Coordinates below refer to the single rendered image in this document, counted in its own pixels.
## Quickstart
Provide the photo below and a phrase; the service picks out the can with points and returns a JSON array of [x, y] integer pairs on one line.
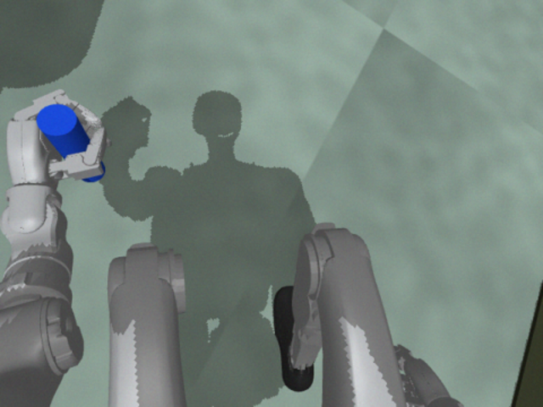
[[62, 128]]

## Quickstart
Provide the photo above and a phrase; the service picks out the right robot foot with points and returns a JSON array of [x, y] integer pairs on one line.
[[294, 379]]

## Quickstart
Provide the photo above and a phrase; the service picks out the left robot hand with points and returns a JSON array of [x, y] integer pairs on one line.
[[32, 158]]

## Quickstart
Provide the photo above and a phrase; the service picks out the left robot arm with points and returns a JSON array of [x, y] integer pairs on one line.
[[39, 337]]

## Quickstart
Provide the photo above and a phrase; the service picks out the right robot hand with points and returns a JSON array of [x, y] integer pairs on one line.
[[421, 385]]

